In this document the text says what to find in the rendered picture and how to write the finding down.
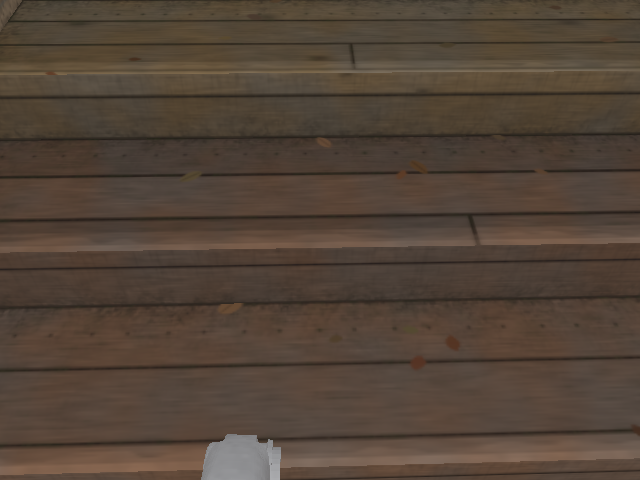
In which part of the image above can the left robot thigh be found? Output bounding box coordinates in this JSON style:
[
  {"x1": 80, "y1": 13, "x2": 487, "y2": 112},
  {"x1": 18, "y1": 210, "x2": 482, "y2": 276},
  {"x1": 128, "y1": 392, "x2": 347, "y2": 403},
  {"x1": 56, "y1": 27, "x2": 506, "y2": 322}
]
[{"x1": 201, "y1": 434, "x2": 281, "y2": 480}]

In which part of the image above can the robot left shin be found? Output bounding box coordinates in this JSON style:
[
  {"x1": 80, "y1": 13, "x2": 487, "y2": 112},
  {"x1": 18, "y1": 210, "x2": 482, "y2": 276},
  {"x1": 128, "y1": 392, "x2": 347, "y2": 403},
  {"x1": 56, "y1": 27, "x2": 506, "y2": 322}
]
[{"x1": 202, "y1": 442, "x2": 218, "y2": 473}]

